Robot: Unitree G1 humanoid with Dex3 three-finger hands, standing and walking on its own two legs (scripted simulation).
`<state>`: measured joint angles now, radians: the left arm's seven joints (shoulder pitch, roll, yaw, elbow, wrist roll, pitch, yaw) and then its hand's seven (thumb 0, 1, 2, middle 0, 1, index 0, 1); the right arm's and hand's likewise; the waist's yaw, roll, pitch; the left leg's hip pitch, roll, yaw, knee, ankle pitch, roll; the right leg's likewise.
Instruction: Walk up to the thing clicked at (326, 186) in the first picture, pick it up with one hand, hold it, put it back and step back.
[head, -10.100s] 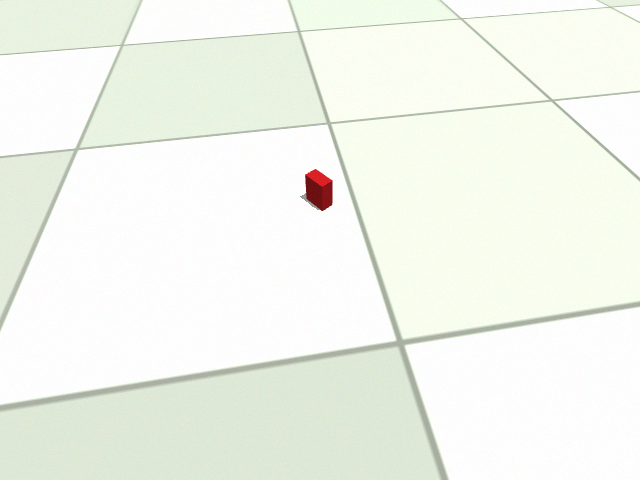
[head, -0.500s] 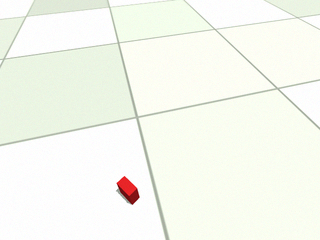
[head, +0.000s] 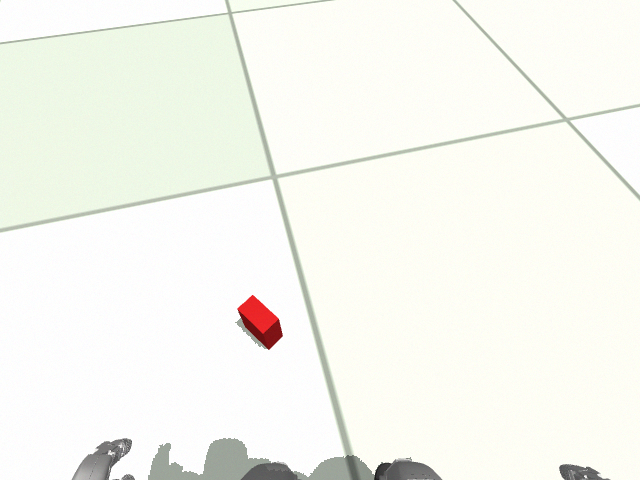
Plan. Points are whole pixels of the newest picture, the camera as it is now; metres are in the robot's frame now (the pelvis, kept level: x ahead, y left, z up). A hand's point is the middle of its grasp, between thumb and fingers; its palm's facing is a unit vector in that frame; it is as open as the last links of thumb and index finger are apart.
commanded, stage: walk up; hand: left
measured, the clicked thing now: (261, 323) +0.57 +0.21 -0.69
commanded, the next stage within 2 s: none
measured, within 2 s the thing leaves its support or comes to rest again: neither
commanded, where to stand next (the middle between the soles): +0.19 -0.01 m, yaw -3 degrees
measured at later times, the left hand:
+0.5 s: hand out of the picture +0.02 +0.29 -0.16, palm faces -0.11 -0.91 -0.39, open 7.4 cm
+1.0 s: hand out of the picture -0.09 +0.28 -0.16, palm faces -0.04 -0.94 -0.33, open 7.4 cm
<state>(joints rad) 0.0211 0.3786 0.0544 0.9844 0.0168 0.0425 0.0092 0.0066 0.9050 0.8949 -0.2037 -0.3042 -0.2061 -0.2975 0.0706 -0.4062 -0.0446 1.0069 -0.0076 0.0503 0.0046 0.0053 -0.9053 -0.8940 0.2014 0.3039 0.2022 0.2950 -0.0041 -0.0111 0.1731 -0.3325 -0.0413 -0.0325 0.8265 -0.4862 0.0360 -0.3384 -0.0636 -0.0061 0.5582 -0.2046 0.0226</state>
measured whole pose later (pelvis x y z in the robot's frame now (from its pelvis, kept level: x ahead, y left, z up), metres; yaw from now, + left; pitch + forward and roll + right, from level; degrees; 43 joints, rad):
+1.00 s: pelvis -0.22 +0.02 +0.00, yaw -2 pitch -2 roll -1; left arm 0.15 0.41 0.10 0.77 0.03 0.12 -0.01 0.01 0.91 0.90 -0.20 -0.30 -0.20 -0.30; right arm 0.20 -0.34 -0.03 0.85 -0.05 0.01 -0.04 0.01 -0.90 -0.89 0.21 0.30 0.21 0.30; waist 0.01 -0.07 0.16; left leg -0.26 0.03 -0.02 0.59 -0.30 0.00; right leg -0.50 0.12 0.16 1.23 -0.50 0.00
